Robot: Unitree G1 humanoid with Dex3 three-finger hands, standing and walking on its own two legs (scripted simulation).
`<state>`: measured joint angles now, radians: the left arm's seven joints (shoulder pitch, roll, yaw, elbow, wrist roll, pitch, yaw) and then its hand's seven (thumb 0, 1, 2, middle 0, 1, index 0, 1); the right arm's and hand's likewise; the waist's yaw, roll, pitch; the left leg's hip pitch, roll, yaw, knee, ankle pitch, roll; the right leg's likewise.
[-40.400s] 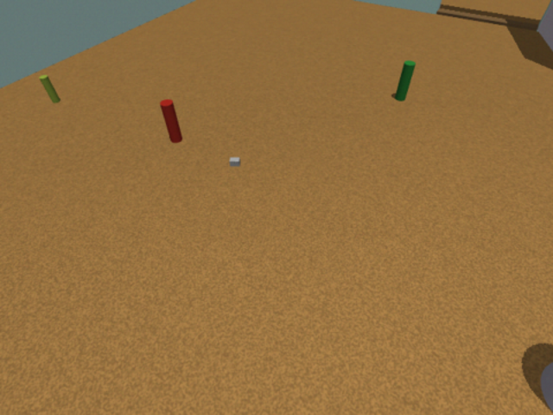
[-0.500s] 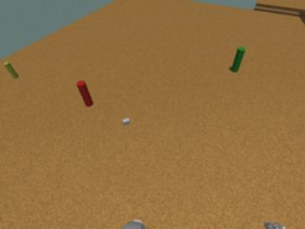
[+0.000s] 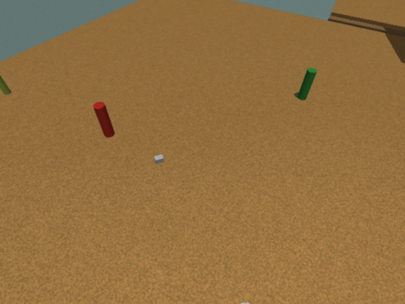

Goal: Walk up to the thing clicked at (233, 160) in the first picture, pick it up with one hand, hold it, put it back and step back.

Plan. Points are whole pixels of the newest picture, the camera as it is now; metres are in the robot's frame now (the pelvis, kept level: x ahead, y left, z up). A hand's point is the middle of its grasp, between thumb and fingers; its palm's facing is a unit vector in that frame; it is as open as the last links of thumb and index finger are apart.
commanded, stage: step back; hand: left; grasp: from above
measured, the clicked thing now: (159, 159) +1.08 +0.25 -0.75
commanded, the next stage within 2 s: stand in 0.52 s
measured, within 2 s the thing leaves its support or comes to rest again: neither
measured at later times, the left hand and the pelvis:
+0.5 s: hand out of the picture +0.13 +0.27 -0.15, palm faces +0.08 -0.93 -0.36, open 7.4 cm; pelvis +0.05 +0.00 +0.00, yaw +3 degrees
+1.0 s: hand out of the picture +0.13 +0.24 -0.14, palm faces +0.03 -0.94 -0.34, open 7.4 cm; pelvis +0.05 -0.01 +0.02, yaw +2 degrees
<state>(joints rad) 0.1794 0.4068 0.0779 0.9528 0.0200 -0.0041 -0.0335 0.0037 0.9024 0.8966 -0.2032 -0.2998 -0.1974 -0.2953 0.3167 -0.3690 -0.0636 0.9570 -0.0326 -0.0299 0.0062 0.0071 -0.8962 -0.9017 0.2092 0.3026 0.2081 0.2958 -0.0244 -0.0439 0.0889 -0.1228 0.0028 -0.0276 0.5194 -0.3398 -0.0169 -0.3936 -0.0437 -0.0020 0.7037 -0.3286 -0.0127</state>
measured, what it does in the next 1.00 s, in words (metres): steps on the spot: right foot, then left foot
